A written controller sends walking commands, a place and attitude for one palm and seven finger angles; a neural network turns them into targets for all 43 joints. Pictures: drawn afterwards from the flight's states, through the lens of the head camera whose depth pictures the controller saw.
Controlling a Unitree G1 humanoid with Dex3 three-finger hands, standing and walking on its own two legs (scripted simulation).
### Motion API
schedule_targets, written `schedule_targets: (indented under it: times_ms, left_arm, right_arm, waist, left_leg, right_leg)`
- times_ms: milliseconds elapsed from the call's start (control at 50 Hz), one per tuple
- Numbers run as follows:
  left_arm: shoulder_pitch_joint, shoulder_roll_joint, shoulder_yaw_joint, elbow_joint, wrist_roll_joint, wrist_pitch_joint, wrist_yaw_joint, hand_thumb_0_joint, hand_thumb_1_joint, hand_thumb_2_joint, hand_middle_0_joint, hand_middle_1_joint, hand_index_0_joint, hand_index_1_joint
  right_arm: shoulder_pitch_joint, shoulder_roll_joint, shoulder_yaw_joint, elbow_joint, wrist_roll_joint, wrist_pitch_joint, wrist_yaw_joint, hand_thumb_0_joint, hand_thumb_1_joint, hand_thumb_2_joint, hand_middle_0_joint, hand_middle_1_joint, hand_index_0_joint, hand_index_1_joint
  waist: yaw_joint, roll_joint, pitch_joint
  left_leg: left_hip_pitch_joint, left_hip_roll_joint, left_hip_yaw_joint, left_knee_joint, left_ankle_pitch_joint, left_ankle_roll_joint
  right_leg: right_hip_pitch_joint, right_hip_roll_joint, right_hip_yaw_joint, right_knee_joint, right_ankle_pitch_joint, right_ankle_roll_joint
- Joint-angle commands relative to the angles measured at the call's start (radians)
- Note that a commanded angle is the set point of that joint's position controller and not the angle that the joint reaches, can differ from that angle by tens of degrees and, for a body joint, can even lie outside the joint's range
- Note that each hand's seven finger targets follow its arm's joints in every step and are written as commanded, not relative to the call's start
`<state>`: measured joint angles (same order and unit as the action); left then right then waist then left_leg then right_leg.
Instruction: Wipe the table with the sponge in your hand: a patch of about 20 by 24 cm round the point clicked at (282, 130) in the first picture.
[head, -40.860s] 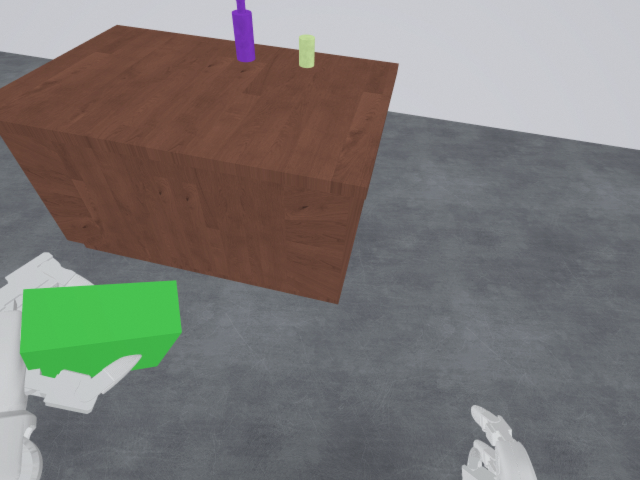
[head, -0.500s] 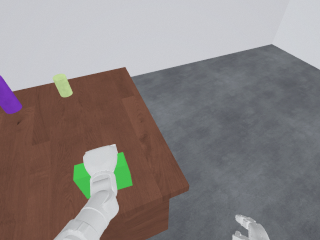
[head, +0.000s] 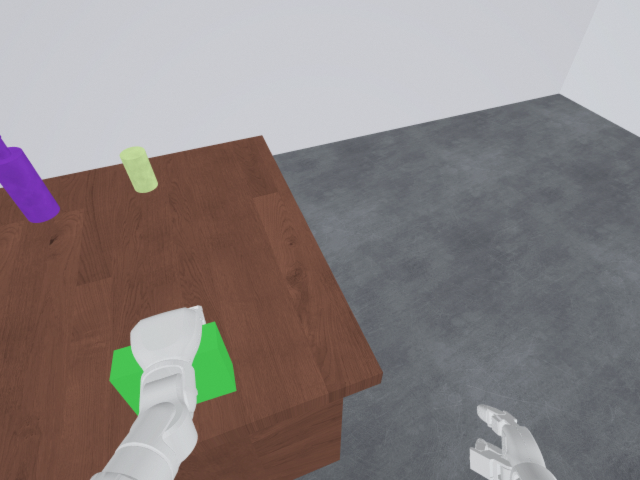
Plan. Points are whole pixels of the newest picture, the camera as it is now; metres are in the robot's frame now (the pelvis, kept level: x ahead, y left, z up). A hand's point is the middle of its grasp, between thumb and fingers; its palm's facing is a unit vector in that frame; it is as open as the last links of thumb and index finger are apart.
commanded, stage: wipe forward along the middle lane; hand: left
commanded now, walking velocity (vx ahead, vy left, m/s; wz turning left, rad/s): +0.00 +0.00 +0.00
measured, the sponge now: (182, 378) +0.27 +0.24 -0.06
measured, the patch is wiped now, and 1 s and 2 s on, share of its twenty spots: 1.00 1.00 1.00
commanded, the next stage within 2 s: slide back across to the first lane in 1.50 s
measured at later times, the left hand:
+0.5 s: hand (181, 333) +0.33 +0.25 -0.03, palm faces -0.13 +0.01 -0.99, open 9.1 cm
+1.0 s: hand (177, 303) +0.38 +0.28 -0.04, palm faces -0.16 +0.02 -0.99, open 9.1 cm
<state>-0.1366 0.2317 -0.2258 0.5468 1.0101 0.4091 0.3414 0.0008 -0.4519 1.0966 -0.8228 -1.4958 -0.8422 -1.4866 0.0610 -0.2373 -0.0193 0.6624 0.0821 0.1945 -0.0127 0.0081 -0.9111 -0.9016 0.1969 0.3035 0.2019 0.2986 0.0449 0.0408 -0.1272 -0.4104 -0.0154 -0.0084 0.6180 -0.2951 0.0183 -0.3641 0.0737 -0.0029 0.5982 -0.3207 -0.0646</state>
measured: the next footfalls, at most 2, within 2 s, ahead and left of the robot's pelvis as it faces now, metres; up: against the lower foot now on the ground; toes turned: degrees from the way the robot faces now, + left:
none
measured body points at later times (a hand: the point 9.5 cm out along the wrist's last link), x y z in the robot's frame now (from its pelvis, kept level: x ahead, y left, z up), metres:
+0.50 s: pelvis -0.04 -0.01 -0.02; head -0.01 -0.03 +0.43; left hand +0.33 +0.24 +0.02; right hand +0.08 -0.26 -0.16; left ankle +0.01 +0.11 -0.73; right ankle -0.01 -0.08 -0.73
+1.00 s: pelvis -0.05 -0.02 -0.04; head +0.03 -0.02 +0.40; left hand +0.38 +0.27 +0.02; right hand +0.01 -0.29 -0.18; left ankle +0.01 +0.11 -0.73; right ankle -0.01 -0.08 -0.73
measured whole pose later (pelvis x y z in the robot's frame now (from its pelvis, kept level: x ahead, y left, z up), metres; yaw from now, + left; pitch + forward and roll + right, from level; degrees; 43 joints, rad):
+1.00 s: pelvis -0.05 -0.02 -0.04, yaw -2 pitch +18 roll -2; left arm -0.74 0.50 -0.03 1.18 1.02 0.18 0.34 0.01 -0.58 1.19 -0.92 -1.40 -0.93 -1.39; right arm 0.26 -0.27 -0.01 0.73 0.08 0.09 -0.02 0.01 -0.91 -0.90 0.20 0.30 0.20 0.30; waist -0.07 0.07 -0.17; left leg -0.90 0.01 -0.08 0.93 -0.35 0.03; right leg -0.84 0.13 -0.05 0.86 -0.34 -0.09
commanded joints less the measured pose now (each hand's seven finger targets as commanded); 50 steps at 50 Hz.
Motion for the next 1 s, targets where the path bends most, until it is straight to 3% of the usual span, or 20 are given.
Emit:
schedule_targets:
  times_ms: [0,20,40,80,120,160,220,280,320,360,420,460,500,520,680,720,800,840,900,980]
  left_arm:
    - [-0.293,0.154,0.075,-0.029,0.032,-0.028,0.014,0.0,0.1,1.3,-1.2,-1.6,-1.2,-1.6]
    - [-0.328,0.183,0.107,-0.031,0.038,-0.043,0.018,0.0,0.1,1.3,-1.2,-1.6,-1.2,-1.6]
    - [-0.327,0.168,0.09,-0.007,0.048,-0.054,0.023,0.0,0.1,1.3,-1.2,-1.6,-1.2,-1.6]
    - [-0.375,0.205,0.124,0.048,0.058,-0.075,0.037,0.0,0.1,1.3,-1.2,-1.6,-1.2,-1.6]
    - [-0.403,0.2,0.134,0.058,0.052,-0.096,0.049,0.0,0.1,1.3,-1.2,-1.6,-1.2,-1.6]
    - [-0.449,0.197,0.123,0.107,0.058,-0.108,0.065,0.0,0.1,1.3,-1.2,-1.6,-1.2,-1.6]
    - [-0.471,0.219,0.151,0.174,0.048,-0.109,0.082,0.0,0.1,1.3,-1.2,-1.6,-1.2,-1.6]
    - [-0.534,0.208,0.125,0.25,0.044,-0.109,0.091,0.0,0.1,1.3,-1.2,-1.6,-1.2,-1.6]
    - [-0.591,0.267,0.162,0.293,0.042,-0.112,0.094,0.0,0.1,1.3,-1.2,-1.6,-1.2,-1.6]
    - [-0.643,0.256,0.135,0.336,0.043,-0.123,0.096,0.0,0.1,1.3,-1.2,-1.6,-1.2,-1.6]
    - [-0.681,0.311,0.175,0.38,0.038,-0.14,0.1,0.0,0.1,1.3,-1.2,-1.6,-1.2,-1.6]
    - [-0.698,0.329,0.172,0.435,0.037,-0.145,0.101,0.0,0.1,1.3,-1.2,-1.6,-1.2,-1.6]
    - [-0.715,0.337,0.167,0.462,0.035,-0.146,0.099,0.0,0.1,1.3,-1.2,-1.6,-1.2,-1.6]
    - [-0.738,0.379,0.199,0.475,0.035,-0.149,0.097,0.0,0.1,1.3,-1.2,-1.6,-1.2,-1.6]
    - [-0.822,0.466,0.208,0.533,0.033,-0.168,0.071,0.0,0.1,1.3,-1.2,-1.6,-1.2,-1.6]
    - [-0.831,0.474,0.217,0.527,0.027,-0.178,0.061,0.0,0.1,1.3,-1.2,-1.6,-1.2,-1.6]
    - [-0.85,0.482,0.203,0.546,0.034,-0.187,0.047,0.0,0.1,1.3,-1.2,-1.6,-1.2,-1.6]
    - [-0.846,0.478,0.207,0.545,0.039,-0.199,0.045,0.0,0.1,1.3,-1.2,-1.6,-1.2,-1.6]
    - [-0.847,0.5,0.224,0.558,0.028,-0.199,0.047,0.0,0.1,1.3,-1.2,-1.6,-1.2,-1.6]
    - [-0.9,0.522,0.22,0.575,0.044,-0.199,0.047,0.0,0.1,1.3,-1.2,-1.6,-1.2,-1.6]
  right_arm:
    - [-0.107,-0.123,-0.035,-0.117,-0.011,-0.052,-0.012,0.0,-0.9,-0.9,0.2,0.3,0.2,0.3]
    - [-0.104,-0.124,-0.038,-0.114,-0.014,-0.054,-0.015,0.0,-0.9,-0.9,0.2,0.3,0.2,0.3]
    - [-0.091,-0.122,-0.04,-0.111,-0.015,-0.057,-0.017,0.0,-0.9,-0.9,0.2,0.3,0.2,0.3]
    - [-0.071,-0.126,-0.042,-0.095,-0.018,-0.059,-0.021,0.0,-0.9,-0.9,0.2,0.3,0.2,0.3]
    - [-0.067,-0.124,-0.045,-0.094,-0.021,-0.068,-0.027,0.0,-0.9,-0.9,0.2,0.3,0.2,0.3]
    - [-0.045,-0.124,-0.047,-0.081,-0.021,-0.071,-0.028,0.0,-0.9,-0.9,0.2,0.3,0.2,0.3]
    - [-0.033,-0.126,-0.047,-0.071,-0.021,-0.076,-0.028,0.0,-0.9,-0.9,0.2,0.3,0.2,0.3]
    - [-0.009,-0.127,-0.043,-0.058,-0.02,-0.079,-0.027,0.0,-0.9,-0.9,0.2,0.3,0.2,0.3]
    - [-0.001,-0.134,-0.04,-0.051,-0.02,-0.08,-0.03,0.0,-0.9,-0.9,0.2,0.3,0.2,0.3]
    - [0.027,-0.134,-0.04,-0.044,-0.019,-0.086,-0.03,0.0,-0.9,-0.9,0.2,0.3,0.2,0.3]
    - [0.049,-0.139,-0.04,-0.038,-0.02,-0.092,-0.03,0.0,-0.9,-0.9,0.2,0.3,0.2,0.3]
    - [0.072,-0.145,-0.039,-0.03,-0.019,-0.097,-0.029,0.0,-0.9,-0.9,0.2,0.3,0.2,0.3]
    - [0.085,-0.148,-0.036,-0.033,-0.019,-0.102,-0.026,0.0,-0.9,-0.9,0.2,0.3,0.2,0.3]
    - [0.096,-0.152,-0.038,-0.028,-0.019,-0.104,-0.025,0.0,-0.9,-0.9,0.2,0.3,0.2,0.3]
    - [0.154,-0.166,-0.032,-0.031,-0.01,-0.121,-0.019,0.0,-0.9,-0.9,0.2,0.3,0.2,0.3]
    - [0.165,-0.166,-0.033,-0.034,-0.01,-0.127,-0.016,0.0,-0.9,-0.9,0.2,0.3,0.2,0.3]
    - [0.191,-0.171,-0.029,-0.032,-0.008,-0.135,-0.012,0.0,-0.9,-0.9,0.2,0.3,0.2,0.3]
    - [0.21,-0.17,-0.032,-0.029,-0.009,-0.139,-0.008,0.0,-0.9,-0.9,0.2,0.3,0.2,0.3]
    - [0.217,-0.174,-0.03,-0.029,-0.01,-0.141,-0.007,0.0,-0.9,-0.9,0.2,0.3,0.2,0.3]
    - [0.233,-0.179,-0.026,-0.016,-0.011,-0.146,-0.005,0.0,-0.9,-0.9,0.2,0.3,0.2,0.3]
  waist:
    - [-0.022,-0.07,-0.125]
    - [-0.018,-0.071,-0.145]
    - [-0.023,-0.063,-0.16]
    - [-0.033,-0.1,-0.15]
    - [-0.03,-0.109,-0.181]
    - [-0.048,-0.114,-0.167]
    - [-0.044,-0.113,-0.177]
    - [-0.063,-0.128,-0.161]
    - [-0.065,-0.121,-0.153]
    - [-0.086,-0.133,-0.15]
    - [-0.083,-0.117,-0.174]
    - [-0.101,-0.145,-0.161]
    - [-0.105,-0.127,-0.17]
    - [-0.101,-0.124,-0.188]
    - [-0.127,-0.099,-0.203]
    - [-0.126,-0.085,-0.234]
    - [-0.14,-0.087,-0.229]
    - [-0.135,-0.057,-0.255]
    - [-0.143,-0.104,-0.267]
    - [-0.163,-0.092,-0.249]
  left_leg:
    - [0.034,-0.029,-0.009,-0.037,0.111,0.029]
    - [0.032,-0.026,-0.017,-0.038,0.116,0.029]
    - [0.025,-0.029,-0.007,-0.022,0.109,0.032]
    - [-0.016,-0.025,-0.01,-0.008,0.085,0.031]
    - [-0.035,-0.022,-0.008,-0.001,0.074,0.031]
    - [-0.06,-0.019,-0.005,0.017,0.051,0.031]
    - [-0.097,-0.017,-0.008,0.023,0.026,0.028]
    - [-0.138,-0.017,0.0,0.042,-0.024,0.033]
    - [-0.174,-0.016,-0.005,0.043,-0.061,0.031]
    - [-0.202,-0.016,0.003,0.064,-0.095,0.036]
    - [-0.248,-0.014,0.001,0.084,-0.108,0.033]
    - [-0.292,-0.012,0.009,0.114,-0.125,0.037]
    - [-0.323,-0.012,0.011,0.134,-0.135,0.035]
    - [-0.336,-0.009,0.006,0.138,-0.133,0.034]
    - [-0.437,-0.009,0.001,0.203,-0.156,0.038]
    - [-0.447,-0.009,-0.005,0.211,-0.145,0.038]
    - [-0.471,-0.007,-0.007,0.23,-0.149,0.041]
    - [-0.45,-0.008,-0.014,0.226,-0.129,0.044]
    - [-0.486,-0.007,-0.007,0.246,-0.13,0.044]
    - [-0.498,-0.003,-0.009,0.255,-0.134,0.047]
  right_leg:
    - [0.008,-0.032,0.062,-0.09,0.237,-0.013]
    - [0.005,-0.027,0.069,-0.084,0.233,-0.018]
    - [0.002,-0.032,0.066,-0.076,0.23,-0.012]
    - [-0.023,-0.032,0.067,-0.067,0.21,-0.009]
    - [-0.025,-0.031,0.072,-0.061,0.2,-0.006]
    - [-0.061,-0.034,0.061,-0.049,0.169,0.0]
    - [-0.08,-0.033,0.061,-0.046,0.126,0.001]
    - [-0.118,-0.039,0.059,-0.051,0.06,0.012]
    - [-0.14,-0.038,0.07,-0.056,-0.009,0.011]
    - [-0.167,-0.043,0.066,-0.057,-0.068,0.02]
    - [-0.176,-0.041,0.079,-0.047,-0.093,0.016]
    - [-0.193,-0.044,0.09,-0.047,-0.123,0.025]
    - [-0.204,-0.046,0.098,-0.044,-0.141,0.025]
    - [-0.198,-0.042,0.101,-0.034,-0.135,0.021]
    - [-0.208,-0.046,0.139,-0.021,-0.175,0.025]
    - [-0.194,-0.043,0.142,-0.008,-0.141,0.021]
    - [-0.209,-0.045,0.151,-0.001,-0.126,0.024]
    - [-0.227,-0.032,0.114,0.028,-0.077,0.019]
    - [-0.206,-0.037,0.134,0.023,-0.06,0.027]
    - [-0.242,-0.032,0.118,0.036,-0.049,0.028]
